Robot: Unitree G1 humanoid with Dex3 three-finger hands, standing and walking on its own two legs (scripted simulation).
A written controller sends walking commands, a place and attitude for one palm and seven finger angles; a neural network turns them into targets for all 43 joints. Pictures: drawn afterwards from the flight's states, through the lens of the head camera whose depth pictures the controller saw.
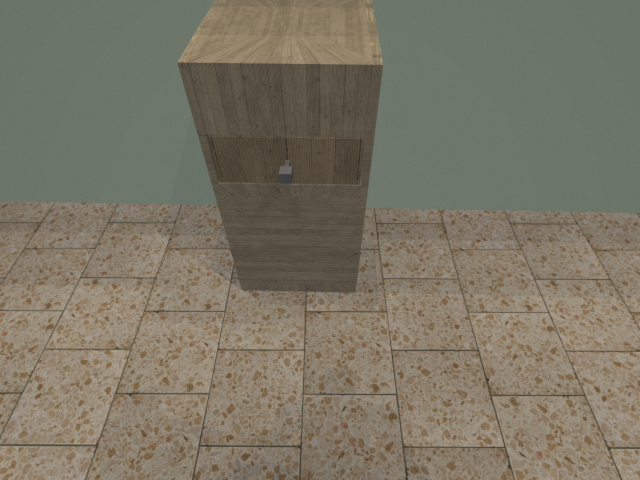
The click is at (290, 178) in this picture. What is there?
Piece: drawer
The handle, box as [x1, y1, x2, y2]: [279, 160, 292, 183]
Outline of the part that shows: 285,160 285,165 280,166 279,170 280,183 291,183 292,169 289,165 289,160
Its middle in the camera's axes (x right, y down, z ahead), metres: -0.09 -0.17 +0.99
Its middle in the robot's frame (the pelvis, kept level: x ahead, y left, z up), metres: +0.84 +0.13 -0.16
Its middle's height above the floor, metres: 0.62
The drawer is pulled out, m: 0.00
